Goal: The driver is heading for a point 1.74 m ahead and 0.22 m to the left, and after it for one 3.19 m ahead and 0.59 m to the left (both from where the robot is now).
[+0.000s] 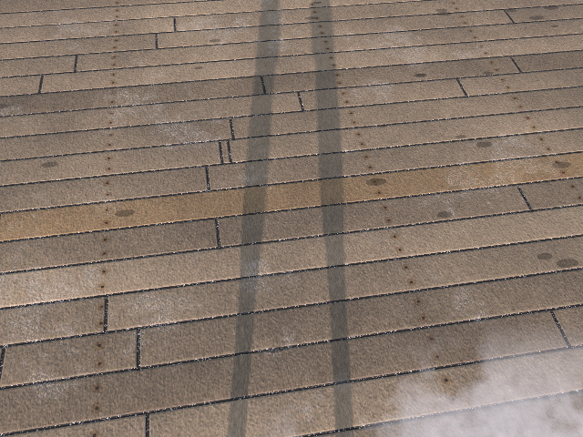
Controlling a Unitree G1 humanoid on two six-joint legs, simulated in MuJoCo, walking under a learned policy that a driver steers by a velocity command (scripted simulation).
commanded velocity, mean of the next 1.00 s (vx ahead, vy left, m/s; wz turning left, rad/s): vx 0.19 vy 0.00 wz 0.24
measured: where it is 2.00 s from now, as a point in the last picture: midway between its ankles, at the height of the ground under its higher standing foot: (242, 332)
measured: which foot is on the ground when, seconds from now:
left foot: down 0.00-0.14, up 0.16-0.62, down 0.64-1.00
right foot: up 0.00-0.12, down 0.14-0.64, up 0.66-1.00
